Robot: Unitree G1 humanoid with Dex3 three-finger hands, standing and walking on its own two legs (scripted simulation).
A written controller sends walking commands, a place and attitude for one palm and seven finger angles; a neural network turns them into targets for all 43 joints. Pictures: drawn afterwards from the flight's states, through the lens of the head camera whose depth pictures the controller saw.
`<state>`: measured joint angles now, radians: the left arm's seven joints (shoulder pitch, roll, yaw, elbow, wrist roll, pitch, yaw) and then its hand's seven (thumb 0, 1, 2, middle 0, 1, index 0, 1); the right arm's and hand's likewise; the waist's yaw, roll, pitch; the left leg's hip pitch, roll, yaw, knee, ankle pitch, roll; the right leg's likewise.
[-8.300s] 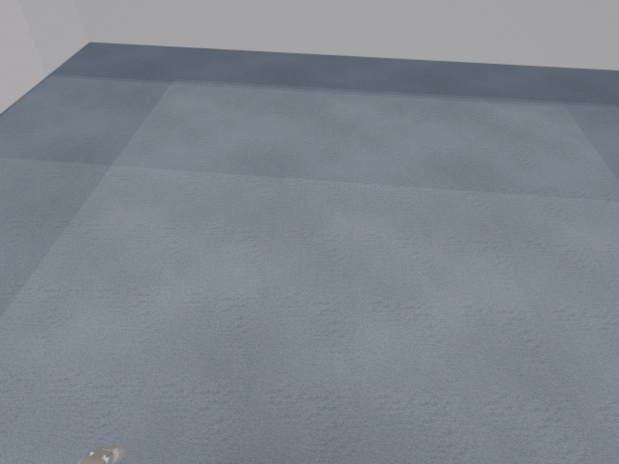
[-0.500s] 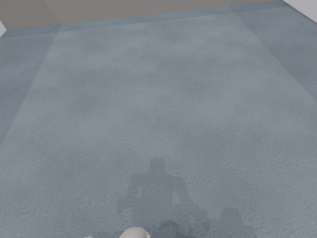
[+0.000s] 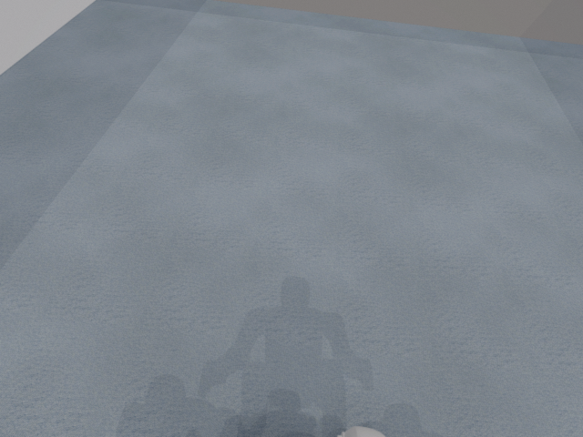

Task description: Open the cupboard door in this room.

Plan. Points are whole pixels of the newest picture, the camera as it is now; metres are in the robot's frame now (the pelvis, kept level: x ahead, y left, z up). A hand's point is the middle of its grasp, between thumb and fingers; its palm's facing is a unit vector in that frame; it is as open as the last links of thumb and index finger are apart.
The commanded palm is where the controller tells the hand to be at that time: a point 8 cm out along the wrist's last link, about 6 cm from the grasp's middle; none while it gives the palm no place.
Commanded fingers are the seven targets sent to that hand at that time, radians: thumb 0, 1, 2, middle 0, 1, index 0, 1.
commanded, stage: turn or walk to find it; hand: left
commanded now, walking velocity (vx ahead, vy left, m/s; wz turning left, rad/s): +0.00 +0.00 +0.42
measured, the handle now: out of the picture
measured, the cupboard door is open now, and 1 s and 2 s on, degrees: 0 0 0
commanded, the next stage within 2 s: none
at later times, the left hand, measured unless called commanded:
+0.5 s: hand out of the picture +0.00 +0.14 -0.15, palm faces +0.25 -0.93 -0.27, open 7.4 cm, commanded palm none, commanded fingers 0.00 0.90 0.90 -0.20 -0.30 -0.20 -0.30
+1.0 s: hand out of the picture -0.08 +0.19 -0.16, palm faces +0.47 -0.85 -0.25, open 7.4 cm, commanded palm none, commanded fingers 0.00 0.90 0.90 -0.20 -0.30 -0.20 -0.30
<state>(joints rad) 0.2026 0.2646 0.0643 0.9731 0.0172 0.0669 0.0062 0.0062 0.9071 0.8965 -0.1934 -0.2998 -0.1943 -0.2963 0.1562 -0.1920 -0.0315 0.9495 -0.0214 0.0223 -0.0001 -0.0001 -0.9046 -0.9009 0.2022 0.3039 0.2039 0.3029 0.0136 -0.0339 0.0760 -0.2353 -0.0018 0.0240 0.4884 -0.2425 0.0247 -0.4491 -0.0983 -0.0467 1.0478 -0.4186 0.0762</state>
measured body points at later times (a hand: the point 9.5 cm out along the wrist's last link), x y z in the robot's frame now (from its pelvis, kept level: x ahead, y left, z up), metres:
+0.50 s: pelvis -0.02 -0.06 +0.00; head +0.01 -0.09 +0.45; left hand -0.02 +0.19 -0.13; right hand +0.07 -0.31 -0.16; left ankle -0.09 +0.10 -0.65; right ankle +0.00 -0.14 -0.74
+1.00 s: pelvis -0.05 -0.03 +0.00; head -0.03 -0.01 +0.45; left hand -0.11 +0.24 -0.15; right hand +0.14 -0.20 -0.14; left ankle -0.10 +0.07 -0.74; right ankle +0.00 -0.16 -0.68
